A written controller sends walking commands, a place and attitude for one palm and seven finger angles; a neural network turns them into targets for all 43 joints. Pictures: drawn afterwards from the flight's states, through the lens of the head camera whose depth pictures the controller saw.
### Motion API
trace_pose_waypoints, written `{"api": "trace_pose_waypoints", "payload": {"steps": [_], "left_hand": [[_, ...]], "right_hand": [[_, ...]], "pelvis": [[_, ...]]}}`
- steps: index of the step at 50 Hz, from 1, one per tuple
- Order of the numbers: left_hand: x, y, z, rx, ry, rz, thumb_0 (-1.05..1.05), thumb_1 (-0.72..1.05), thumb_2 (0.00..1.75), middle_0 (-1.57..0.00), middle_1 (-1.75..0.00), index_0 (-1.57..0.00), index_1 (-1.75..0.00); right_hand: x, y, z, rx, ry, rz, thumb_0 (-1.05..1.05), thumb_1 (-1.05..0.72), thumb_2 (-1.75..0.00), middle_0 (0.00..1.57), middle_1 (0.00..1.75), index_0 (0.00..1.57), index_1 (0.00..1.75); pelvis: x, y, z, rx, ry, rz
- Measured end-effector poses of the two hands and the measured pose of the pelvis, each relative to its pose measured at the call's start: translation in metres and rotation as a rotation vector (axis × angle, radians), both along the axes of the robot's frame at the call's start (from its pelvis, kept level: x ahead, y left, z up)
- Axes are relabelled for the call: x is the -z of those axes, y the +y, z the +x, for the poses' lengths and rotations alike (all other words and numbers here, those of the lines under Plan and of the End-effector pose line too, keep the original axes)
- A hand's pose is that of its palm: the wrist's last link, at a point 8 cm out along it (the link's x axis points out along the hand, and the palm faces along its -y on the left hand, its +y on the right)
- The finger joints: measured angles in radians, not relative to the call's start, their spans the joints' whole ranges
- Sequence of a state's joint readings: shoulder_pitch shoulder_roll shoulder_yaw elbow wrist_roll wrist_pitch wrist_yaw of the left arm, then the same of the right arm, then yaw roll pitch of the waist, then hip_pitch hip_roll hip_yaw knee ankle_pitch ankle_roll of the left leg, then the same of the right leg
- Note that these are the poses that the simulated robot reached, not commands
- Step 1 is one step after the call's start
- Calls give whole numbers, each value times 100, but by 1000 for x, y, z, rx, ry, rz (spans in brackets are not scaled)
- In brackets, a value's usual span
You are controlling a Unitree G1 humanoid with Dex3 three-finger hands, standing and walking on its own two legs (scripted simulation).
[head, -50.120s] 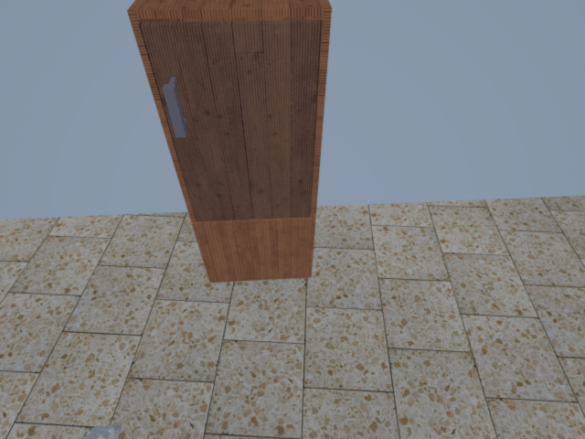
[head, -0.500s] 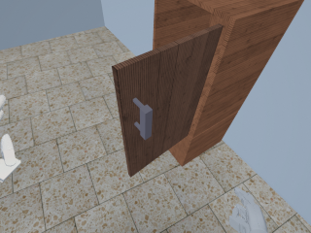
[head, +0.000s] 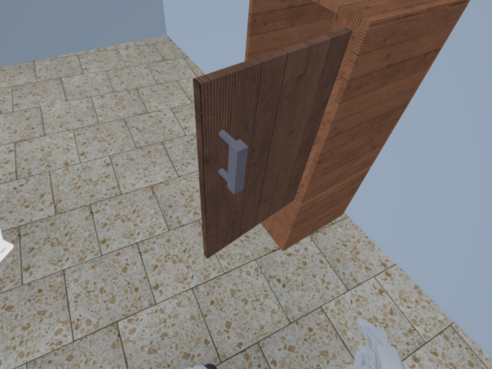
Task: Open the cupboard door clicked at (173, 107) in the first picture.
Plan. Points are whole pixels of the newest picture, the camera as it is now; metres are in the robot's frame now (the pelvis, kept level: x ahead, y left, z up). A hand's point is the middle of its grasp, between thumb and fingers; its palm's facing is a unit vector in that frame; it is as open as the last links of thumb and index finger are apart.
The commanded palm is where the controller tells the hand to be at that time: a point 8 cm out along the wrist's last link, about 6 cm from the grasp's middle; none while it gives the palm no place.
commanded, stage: step back with the hand held close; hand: left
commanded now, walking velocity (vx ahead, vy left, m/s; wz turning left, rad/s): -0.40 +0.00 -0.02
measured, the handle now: (230, 161) +0.47 +0.07 +0.05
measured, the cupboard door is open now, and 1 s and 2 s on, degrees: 95 95 95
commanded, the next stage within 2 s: stop stepping back and stand still in 0.12 s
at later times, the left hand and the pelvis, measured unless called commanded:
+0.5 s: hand out of the picture +0.09 +0.23 +0.16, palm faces +0.38 -0.78 -0.50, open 7.4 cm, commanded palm +0.03 +0.27 +0.18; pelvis -0.11 -0.03 +0.00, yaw +0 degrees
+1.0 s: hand out of the picture +0.04 +0.25 +0.16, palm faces +0.43 -0.77 -0.47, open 7.4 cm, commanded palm -0.02 +0.28 +0.18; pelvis -0.16 -0.02 +0.00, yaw +0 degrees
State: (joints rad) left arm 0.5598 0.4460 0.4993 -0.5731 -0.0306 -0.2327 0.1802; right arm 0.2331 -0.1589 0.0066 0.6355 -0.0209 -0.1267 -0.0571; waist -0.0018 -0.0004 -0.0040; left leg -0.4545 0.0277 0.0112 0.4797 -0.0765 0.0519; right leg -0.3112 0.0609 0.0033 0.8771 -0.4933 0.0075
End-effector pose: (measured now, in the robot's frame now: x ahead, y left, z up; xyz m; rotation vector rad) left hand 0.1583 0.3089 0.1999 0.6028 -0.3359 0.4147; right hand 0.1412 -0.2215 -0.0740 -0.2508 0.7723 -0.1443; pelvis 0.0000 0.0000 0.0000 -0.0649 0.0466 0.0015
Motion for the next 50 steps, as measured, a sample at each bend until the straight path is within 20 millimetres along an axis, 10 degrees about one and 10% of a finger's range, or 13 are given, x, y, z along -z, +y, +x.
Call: {"api": "trace_pose_waypoints", "payload": {"steps": [11,26,33,50], "left_hand": [[20,-59,-27,183,119,-27,1,89,89,-21,-30,-21,-30],[21,-40,-121,13,149,-64,1,89,89,-21,-30,-21,-30],[28,-31,-139,-40,45,-146,1,88,89,-21,-30,-21,-30],[17,-26,-162,-11,85,-50,1,89,89,-21,-30,-21,-30]], "right_hand": [[4,-31,-24,-12,-42,7,1,-90,-90,20,30,21,30],[-11,-63,-108,47,-84,-35,1,-90,-90,20,30,20,30],[1,-54,-146,22,22,-77,1,-90,-90,20,30,20,30],[11,-10,-154,-10,-63,64,1,-90,-90,20,30,21,30]], "pelvis": [[6,-28,-62,50,6,20],[0,-32,-114,19,-59,69],[-1,-25,-124,-27,-34,55],[4,-16,-156,5,-65,58]]}}
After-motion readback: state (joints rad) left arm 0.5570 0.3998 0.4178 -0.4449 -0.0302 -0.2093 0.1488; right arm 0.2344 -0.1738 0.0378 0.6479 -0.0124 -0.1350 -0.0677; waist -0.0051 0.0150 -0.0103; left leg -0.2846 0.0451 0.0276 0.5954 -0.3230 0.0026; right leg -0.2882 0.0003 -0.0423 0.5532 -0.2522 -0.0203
